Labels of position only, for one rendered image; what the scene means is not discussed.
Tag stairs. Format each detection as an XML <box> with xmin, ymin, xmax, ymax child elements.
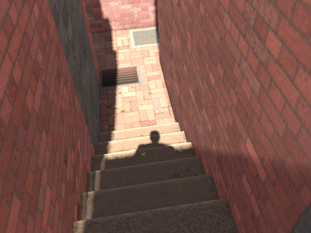
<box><xmin>73</xmin><ymin>122</ymin><xmax>238</xmax><ymax>233</ymax></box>

